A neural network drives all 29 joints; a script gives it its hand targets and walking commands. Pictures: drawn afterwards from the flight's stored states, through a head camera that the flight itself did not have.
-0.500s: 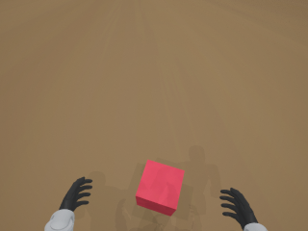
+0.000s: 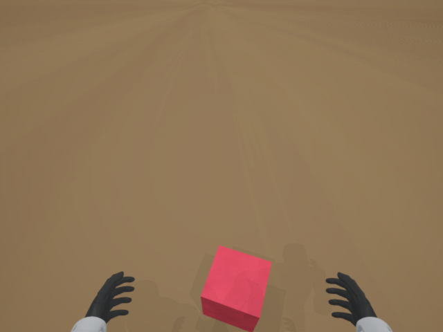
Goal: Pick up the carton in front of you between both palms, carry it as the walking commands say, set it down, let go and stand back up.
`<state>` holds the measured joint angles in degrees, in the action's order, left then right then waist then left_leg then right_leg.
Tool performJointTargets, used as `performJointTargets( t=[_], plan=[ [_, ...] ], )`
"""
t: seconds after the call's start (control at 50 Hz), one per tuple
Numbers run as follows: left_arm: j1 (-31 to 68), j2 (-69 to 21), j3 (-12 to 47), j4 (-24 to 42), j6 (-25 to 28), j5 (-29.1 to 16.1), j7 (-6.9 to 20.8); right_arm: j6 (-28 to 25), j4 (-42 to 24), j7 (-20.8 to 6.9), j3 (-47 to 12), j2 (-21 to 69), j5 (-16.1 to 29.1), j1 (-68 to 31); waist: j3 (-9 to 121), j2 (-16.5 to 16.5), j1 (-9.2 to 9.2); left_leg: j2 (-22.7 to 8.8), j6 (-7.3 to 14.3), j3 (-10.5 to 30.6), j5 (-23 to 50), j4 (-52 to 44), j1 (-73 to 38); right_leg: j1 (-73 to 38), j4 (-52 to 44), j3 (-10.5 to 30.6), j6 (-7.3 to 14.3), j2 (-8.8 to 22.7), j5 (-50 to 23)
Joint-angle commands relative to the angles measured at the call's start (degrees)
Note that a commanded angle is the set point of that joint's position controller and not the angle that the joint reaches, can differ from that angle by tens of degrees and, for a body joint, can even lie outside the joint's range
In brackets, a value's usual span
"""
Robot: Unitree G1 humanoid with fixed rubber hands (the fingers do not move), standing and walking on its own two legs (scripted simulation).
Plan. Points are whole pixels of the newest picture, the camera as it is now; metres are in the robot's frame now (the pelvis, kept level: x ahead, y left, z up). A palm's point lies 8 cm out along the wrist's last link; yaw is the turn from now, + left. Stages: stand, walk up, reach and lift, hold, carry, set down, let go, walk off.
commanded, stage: stand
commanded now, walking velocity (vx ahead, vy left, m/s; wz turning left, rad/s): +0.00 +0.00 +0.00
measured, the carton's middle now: (235, 289) +0.39 -0.05 -0.65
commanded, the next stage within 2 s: none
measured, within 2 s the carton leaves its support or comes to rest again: neither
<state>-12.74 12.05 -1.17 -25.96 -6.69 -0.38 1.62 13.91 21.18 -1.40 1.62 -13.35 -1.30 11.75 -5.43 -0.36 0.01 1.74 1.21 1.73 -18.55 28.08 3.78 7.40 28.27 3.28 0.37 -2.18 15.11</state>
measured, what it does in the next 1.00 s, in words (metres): stands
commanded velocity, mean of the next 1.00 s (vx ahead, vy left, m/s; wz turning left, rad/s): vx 0.00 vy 0.00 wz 0.00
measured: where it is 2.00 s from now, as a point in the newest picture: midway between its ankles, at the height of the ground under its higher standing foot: outside the picture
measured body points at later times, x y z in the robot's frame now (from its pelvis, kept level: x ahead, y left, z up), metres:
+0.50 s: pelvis +0.02 -0.02 +0.00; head +0.03 -0.04 +0.45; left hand +0.14 +0.28 -0.09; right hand +0.18 -0.30 -0.11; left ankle -0.03 +0.11 -0.74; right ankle +0.01 -0.12 -0.74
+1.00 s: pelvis +0.01 -0.02 +0.01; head +0.01 -0.03 +0.46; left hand +0.11 +0.29 -0.09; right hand +0.15 -0.31 -0.11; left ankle -0.03 +0.11 -0.74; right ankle +0.01 -0.12 -0.74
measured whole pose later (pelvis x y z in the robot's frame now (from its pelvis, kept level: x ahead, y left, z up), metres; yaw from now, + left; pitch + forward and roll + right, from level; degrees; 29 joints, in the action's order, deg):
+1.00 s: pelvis +0.01 -0.02 +0.01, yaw +2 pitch -2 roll +0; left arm -8.2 20.0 -2.2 -53.1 0.1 1.3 -0.7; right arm -0.7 51.3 1.6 0.1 -21.4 -1.5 9.1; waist -0.9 -1.8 -0.5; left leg 0.7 -0.5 4.1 -15.6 22.4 4.9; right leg 8.0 23.1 0.4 1.9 -2.4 13.2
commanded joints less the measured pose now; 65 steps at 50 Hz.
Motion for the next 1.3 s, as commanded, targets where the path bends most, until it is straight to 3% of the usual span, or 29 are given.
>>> performJointTargets(
  t=[0.0, 0.04, 0.08, 0.26, 0.5, 1.28],
  plan=[
    [0.89, 12.78, -4.60, -2.69, 2.50, 3.00, -1.89, -5.61, 1.83, 2.28, 3.32, -11.32, -0.79, -5.75, 1.07, -5.51, -1.46, -2.50, -2.34, 2.40, 1.57, -3.83, 13.04, 4.87, -3.10, 0.10, -1.51, 3.39, -4.37],
    [1.10, 13.73, -4.58, -4.11, 4.45, 3.85, -2.66, -9.70, 4.13, 2.57, 2.98, -10.20, -1.41, -3.85, 1.82, -1.84, -0.24, -3.14, -1.77, 3.97, -5.19, -3.75, 10.73, 8.42, -5.40, 2.62, -0.80, 4.68, 4.64],
    [2.85, 12.69, -4.36, -4.95, 5.60, 3.87, -2.61, -11.65, 6.53, 2.23, 2.94, -10.48, -1.43, -3.35, 2.83, -0.04, 0.28, -3.61, -1.03, 5.01, -6.23, -3.23, 9.49, 10.26, -6.14, 3.49, -0.13, 4.69, 8.58],
    [2.49, 14.14, -4.29, -10.88, 7.01, 2.70, -2.54, -14.10, 13.75, 2.46, 2.03, -12.87, -0.94, -2.92, 9.42, 1.28, 0.06, -4.74, -0.92, 5.44, 15.02, -1.11, 5.13, 3.43, -2.97, 3.26, 0.99, 5.97, -15.01],
    [3.25, 16.02, -3.99, -16.22, 7.19, 2.17, -3.04, -14.57, 19.40, 3.24, 0.99, -14.61, -0.56, -2.69, 8.88, 0.30, -0.21, -5.48, -0.93, 5.53, 20.98, -1.92, 4.34, -0.35, -3.10, 3.28, 0.67, 6.73, -22.15],
    [7.48, 18.64, -2.30, -28.44, 7.74, 1.40, -2.27, -15.54, 31.52, 2.88, -0.15, -17.56, 0.05, -5.02, 5.18, -0.01, -0.50, -7.18, -0.31, 7.14, 12.34, -10.93, 4.11, -1.59, -10.57, 4.54, 1.13, 7.80, -10.75]
  ],
)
